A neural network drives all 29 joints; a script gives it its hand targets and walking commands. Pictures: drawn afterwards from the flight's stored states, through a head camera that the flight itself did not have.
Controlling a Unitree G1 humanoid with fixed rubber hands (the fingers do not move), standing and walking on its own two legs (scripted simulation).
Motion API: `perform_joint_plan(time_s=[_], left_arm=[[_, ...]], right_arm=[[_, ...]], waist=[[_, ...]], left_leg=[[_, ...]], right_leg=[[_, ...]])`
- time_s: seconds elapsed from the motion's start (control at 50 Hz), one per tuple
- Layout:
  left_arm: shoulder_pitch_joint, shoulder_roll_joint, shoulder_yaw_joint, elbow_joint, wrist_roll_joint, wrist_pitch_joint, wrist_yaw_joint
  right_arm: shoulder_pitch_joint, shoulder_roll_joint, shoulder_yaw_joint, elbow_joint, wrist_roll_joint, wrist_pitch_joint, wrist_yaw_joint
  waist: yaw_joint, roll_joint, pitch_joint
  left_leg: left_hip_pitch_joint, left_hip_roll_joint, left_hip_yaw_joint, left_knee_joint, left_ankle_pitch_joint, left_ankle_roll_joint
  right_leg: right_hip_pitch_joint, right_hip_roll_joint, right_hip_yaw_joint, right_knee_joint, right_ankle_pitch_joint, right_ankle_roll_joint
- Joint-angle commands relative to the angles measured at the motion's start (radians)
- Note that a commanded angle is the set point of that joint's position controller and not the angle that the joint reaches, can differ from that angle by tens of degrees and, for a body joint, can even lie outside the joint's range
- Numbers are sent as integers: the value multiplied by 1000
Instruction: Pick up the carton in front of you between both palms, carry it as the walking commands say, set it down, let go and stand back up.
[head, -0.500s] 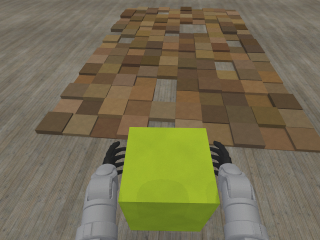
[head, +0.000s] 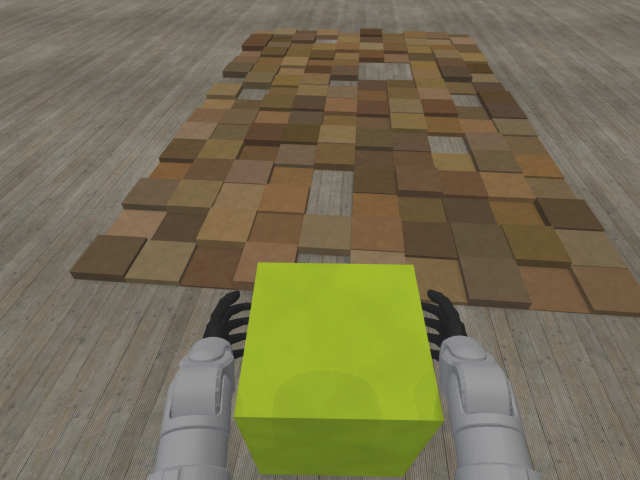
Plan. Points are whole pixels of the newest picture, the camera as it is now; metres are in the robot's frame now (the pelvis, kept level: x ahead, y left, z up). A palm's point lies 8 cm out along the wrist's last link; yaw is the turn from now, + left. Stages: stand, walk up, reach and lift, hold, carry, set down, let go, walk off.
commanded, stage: hold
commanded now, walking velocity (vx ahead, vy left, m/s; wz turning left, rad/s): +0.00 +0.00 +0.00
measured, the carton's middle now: (333, 374) +0.28 +0.00 -0.03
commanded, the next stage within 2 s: carry in 0.90 s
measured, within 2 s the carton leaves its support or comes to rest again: neither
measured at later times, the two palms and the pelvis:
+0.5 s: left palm (216, 351) +0.27 +0.15 +0.05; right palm (455, 350) +0.27 -0.15 +0.05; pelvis -0.02 +0.00 +0.00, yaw +0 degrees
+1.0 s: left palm (216, 341) +0.29 +0.15 +0.05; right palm (453, 340) +0.29 -0.15 +0.05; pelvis +0.00 +0.00 +0.00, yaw +0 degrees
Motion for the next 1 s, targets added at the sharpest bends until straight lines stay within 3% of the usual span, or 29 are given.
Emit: perform_joint_plan(time_s=[0.0,0.14,0.36,0.52,0.86,0.88,0.92,0.94,0.98], left_arm=[[-438,-916,-578,-112,-257,-9,-209],[-456,-863,-507,-61,-217,30,-207],[-575,-898,-511,-23,-221,17,-222],[-576,-898,-501,-5,-213,17,-223],[-476,-886,-528,-81,-230,26,-210],[-518,-894,-548,-77,-244,34,-213],[-531,-903,-576,-109,-274,41,-213],[-554,-903,-593,-136,-284,46,-213],[-567,-903,-634,-178,-314,65,-204]], right_arm=[[-441,911,587,-120,263,-11,219],[-461,865,519,-72,229,28,217],[-574,907,523,-30,232,16,226],[-574,909,514,-14,227,17,225],[-476,884,536,-88,242,24,217],[-524,889,550,-94,250,34,221],[-537,901,574,-116,277,42,222],[-557,906,599,-143,295,47,221],[-570,909,642,-189,324,67,212]], waist=[[-3,2,-306],[2,2,-150],[0,-1,-201],[1,-1,-206],[0,3,-225],[1,15,-273],[1,12,-253],[-4,11,-221],[0,30,-230]], left_leg=[[97,-74,-28,-37,308,-7],[30,-67,-16,-66,86,5],[17,-65,-10,-39,21,7],[24,-66,-9,-42,47,4],[65,-69,-18,-45,182,-2],[-56,117,6,33,53,13],[-149,104,-41,-25,-403,27],[-196,104,-54,-32,-524,33],[-200,121,-62,-25,-430,41]], right_leg=[[98,76,22,-38,294,7],[35,70,13,-61,81,-6],[27,63,10,-39,17,-5],[38,64,10,-42,45,-4],[70,72,15,-45,176,-1],[-31,-114,-2,34,42,-12],[-130,-94,25,-12,-402,-20],[-179,-89,32,-13,-513,-21],[-191,-82,6,36,-394,-19]])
